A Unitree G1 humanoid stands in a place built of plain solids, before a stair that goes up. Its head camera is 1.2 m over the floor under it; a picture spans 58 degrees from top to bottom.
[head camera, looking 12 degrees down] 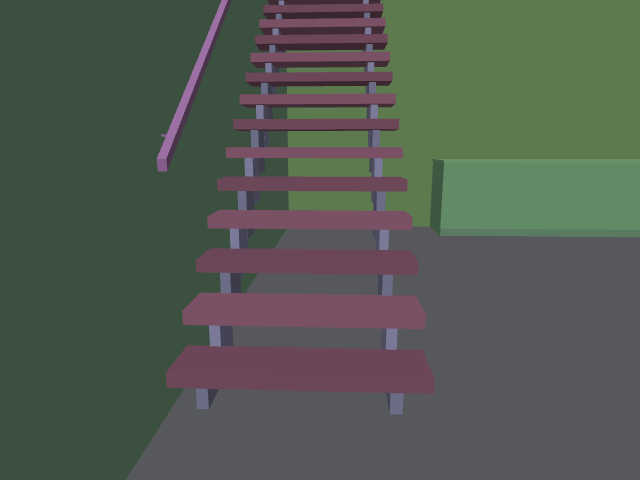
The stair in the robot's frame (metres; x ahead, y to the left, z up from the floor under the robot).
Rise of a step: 0.20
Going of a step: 0.25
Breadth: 1.21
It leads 2 degrees to the right of straight ahead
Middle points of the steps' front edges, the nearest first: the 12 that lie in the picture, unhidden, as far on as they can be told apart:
1.77 0.10 0.20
2.02 0.08 0.40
2.26 0.07 0.60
2.51 0.06 0.80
2.76 0.05 1.01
3.01 0.04 1.21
3.26 0.03 1.41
3.50 0.02 1.61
3.75 0.01 1.81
4.00 0.00 2.01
4.25 -0.01 2.21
4.49 -0.02 2.41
